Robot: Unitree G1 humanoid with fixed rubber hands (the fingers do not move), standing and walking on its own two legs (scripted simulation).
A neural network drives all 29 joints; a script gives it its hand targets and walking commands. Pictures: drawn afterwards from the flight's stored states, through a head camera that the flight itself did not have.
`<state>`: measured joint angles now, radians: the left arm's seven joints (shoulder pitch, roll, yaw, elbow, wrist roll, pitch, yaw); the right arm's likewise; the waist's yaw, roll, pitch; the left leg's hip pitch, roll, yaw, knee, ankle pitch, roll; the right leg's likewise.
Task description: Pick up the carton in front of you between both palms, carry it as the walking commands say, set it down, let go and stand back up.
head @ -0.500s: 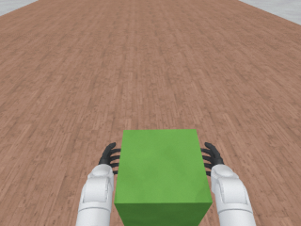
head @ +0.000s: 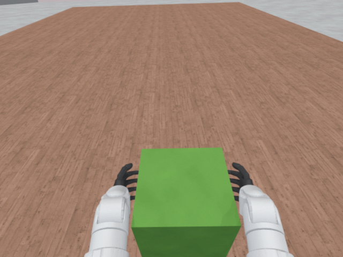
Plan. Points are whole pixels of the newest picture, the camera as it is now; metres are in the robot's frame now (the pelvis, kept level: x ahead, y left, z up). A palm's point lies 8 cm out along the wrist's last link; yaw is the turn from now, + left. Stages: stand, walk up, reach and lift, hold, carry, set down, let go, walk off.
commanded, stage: hold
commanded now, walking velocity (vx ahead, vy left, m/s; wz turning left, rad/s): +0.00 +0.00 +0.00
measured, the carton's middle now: (182, 207) +0.29 +0.00 -0.03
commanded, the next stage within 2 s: set down in 0.04 s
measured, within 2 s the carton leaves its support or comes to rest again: neither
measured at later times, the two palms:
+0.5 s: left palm (129, 197) +0.34 +0.15 -0.04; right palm (234, 197) +0.34 -0.15 -0.04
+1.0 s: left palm (140, 215) +0.38 +0.15 -0.21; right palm (225, 215) +0.38 -0.15 -0.22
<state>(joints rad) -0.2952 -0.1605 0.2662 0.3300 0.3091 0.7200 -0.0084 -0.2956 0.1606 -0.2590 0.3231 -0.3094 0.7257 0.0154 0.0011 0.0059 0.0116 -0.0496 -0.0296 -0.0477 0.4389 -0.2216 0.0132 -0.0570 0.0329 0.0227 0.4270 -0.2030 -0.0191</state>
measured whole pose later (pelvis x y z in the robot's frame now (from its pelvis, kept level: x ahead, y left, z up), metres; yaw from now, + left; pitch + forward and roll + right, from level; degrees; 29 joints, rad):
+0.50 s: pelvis -0.01 +0.01 -0.02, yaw -1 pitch +7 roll +0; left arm -0.52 -0.20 0.50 0.55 0.41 0.37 -0.02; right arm -0.52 0.18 -0.48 0.56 -0.43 0.37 0.05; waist 0.00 0.00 0.07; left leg -0.50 -0.05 -0.04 0.68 -0.29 0.02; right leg -0.52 0.04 0.05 0.67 -0.27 -0.01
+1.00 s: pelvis -0.05 +0.00 -0.15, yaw +0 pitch +37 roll +1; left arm -0.77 -0.12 0.51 0.60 0.27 0.26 0.03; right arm -0.78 0.09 -0.47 0.61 -0.28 0.27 -0.01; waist 0.00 0.01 -0.16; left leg -1.50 -0.09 -0.06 1.29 -0.43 -0.02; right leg -1.52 0.08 0.06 1.29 -0.41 0.00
